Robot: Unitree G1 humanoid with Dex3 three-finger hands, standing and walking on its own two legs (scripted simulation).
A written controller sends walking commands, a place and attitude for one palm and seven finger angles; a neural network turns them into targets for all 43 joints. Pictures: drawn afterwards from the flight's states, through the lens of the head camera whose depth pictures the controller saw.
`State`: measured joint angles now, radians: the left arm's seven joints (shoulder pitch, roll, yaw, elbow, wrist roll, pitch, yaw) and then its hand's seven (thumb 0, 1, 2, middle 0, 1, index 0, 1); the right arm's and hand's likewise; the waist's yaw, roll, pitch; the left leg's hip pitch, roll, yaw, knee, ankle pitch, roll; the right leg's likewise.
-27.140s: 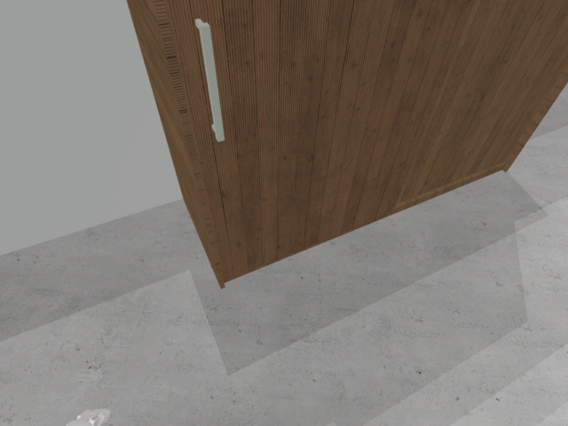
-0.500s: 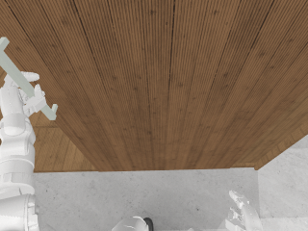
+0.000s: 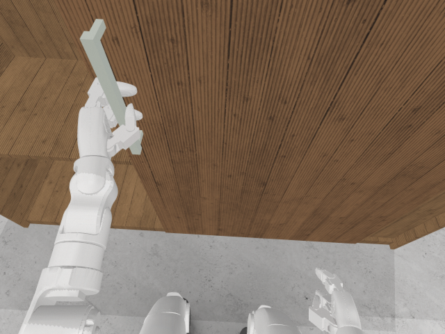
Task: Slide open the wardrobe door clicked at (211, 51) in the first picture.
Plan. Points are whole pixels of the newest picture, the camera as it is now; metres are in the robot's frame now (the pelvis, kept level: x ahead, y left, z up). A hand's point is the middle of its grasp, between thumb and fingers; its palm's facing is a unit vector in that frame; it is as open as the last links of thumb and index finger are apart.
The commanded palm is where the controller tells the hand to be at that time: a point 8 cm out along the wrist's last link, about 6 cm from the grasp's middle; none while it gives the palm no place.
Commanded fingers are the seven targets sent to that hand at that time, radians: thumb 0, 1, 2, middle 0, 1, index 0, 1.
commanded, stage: stop walking and hold the door there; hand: left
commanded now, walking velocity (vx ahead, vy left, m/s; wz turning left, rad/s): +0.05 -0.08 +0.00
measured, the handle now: (121, 99) +0.45 +0.22 +0.12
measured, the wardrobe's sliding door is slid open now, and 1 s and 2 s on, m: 0.63 0.62 0.62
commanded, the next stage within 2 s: loosen the grip on the handle in 0.56 s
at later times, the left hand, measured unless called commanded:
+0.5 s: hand (133, 130) +0.40 +0.19 +0.11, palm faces +0.18 -0.98 -0.11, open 5.6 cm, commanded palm +0.37 +0.21 +0.10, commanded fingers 0.00 0.90 0.90 -0.45 -1.40 -0.45 -1.40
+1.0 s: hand (132, 128) +0.40 +0.19 +0.11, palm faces +0.22 -0.97 -0.13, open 11.1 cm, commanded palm +0.36 +0.23 +0.11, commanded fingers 0.00 -0.55 0.20 -0.34 -1.27 -0.34 -1.27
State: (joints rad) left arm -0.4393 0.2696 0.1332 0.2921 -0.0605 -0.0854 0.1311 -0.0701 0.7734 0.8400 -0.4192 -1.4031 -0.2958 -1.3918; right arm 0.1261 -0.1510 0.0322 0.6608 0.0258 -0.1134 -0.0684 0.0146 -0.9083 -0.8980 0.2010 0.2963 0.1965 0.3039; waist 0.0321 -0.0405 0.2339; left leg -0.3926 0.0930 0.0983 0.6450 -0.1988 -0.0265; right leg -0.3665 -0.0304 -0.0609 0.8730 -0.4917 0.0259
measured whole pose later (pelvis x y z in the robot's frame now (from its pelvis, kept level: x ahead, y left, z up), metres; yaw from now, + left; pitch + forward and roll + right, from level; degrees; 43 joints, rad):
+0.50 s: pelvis +0.02 +0.02 +0.02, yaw -1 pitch -1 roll -1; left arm -0.35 0.22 0.06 0.36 -0.08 -0.11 0.14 -0.03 0.79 0.82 -0.37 -1.34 -0.29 -1.39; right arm 0.18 -0.23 0.03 0.66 0.02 -0.06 -0.09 0.01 -0.91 -0.90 0.20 0.30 0.20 0.30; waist 0.03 0.00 0.10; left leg -0.32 0.07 0.08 0.55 -0.22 0.00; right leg -0.23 0.01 -0.06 0.52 -0.28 -0.01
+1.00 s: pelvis +0.02 +0.01 +0.01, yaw +0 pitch +2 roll +0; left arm -0.35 0.23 0.15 0.43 -0.05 -0.05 0.12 0.00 -0.13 0.41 -0.38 -1.34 -0.39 -1.36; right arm 0.27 -0.26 -0.02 0.68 0.02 -0.11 0.01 0.01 -0.90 -0.90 0.21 0.30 0.20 0.30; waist -0.03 -0.01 -0.03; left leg -0.42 0.06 0.06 0.64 -0.25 -0.01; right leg -0.34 0.00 -0.08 0.66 -0.35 -0.03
